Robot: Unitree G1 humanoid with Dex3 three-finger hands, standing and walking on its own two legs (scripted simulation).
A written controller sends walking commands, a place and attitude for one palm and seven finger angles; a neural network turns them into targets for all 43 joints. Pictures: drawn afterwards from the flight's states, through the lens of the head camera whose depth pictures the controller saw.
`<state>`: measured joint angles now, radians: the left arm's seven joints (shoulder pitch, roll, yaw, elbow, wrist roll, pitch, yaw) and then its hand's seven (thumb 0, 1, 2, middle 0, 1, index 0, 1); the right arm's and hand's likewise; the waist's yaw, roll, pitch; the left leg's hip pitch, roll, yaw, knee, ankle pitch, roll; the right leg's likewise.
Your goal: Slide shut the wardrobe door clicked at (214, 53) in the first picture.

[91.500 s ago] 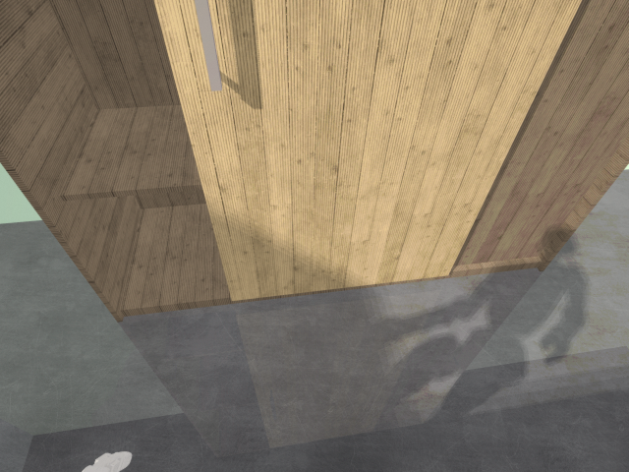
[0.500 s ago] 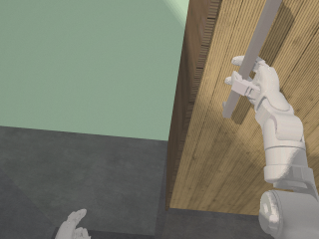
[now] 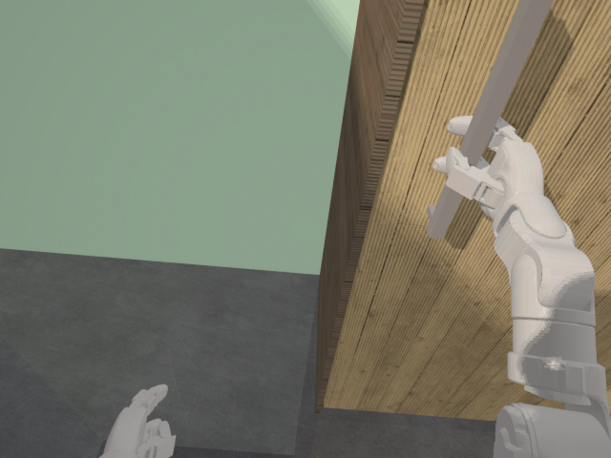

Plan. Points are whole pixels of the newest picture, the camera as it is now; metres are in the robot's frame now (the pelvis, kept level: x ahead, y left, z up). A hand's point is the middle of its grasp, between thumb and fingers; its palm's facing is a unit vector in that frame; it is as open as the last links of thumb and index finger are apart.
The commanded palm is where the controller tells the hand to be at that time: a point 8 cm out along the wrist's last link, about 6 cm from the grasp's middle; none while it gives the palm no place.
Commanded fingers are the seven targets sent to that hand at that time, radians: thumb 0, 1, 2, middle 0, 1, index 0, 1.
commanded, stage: tug the door sideways, standing still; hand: right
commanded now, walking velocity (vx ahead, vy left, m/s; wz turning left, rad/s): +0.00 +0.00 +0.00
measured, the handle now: (473, 126) +0.44 -0.16 +0.27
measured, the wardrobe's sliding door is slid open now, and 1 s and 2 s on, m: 0.00 0.00 0.00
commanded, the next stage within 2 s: step sideways, sliding the door along in 0.80 s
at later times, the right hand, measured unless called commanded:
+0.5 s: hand (450, 172) +0.39 -0.13 +0.24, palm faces +0.12 +0.99 -0.05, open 5.8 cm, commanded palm +0.36 -0.13 +0.24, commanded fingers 0.00 -0.90 -0.90 0.45 1.40 0.45 1.40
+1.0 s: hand (451, 175) +0.39 -0.13 +0.23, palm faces +0.09 +0.99 -0.11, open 5.9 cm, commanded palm +0.37 -0.16 +0.24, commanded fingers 0.00 -0.90 -0.90 0.45 1.40 0.45 1.40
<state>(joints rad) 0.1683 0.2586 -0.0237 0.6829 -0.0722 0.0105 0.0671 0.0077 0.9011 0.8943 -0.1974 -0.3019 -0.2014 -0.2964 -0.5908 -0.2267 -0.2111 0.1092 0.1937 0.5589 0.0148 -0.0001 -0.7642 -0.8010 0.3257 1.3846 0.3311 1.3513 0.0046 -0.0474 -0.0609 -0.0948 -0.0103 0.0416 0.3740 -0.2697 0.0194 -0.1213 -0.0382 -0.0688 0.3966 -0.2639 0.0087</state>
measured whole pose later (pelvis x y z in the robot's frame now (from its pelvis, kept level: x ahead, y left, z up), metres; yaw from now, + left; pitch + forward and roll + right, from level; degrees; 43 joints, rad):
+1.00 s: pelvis -0.04 -0.01 +0.00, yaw -2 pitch +1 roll +0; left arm 0.16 0.22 -0.04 0.76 -0.04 -0.12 0.05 0.01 0.90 0.89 -0.20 -0.30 -0.20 -0.30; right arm -0.81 -0.21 -0.05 0.51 0.13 0.21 -0.08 -0.01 -0.74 -0.82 0.36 1.38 0.28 1.40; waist -0.03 -0.05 -0.04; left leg -0.21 0.01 0.07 0.45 -0.26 0.00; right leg -0.25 -0.02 -0.04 0.48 -0.24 -0.01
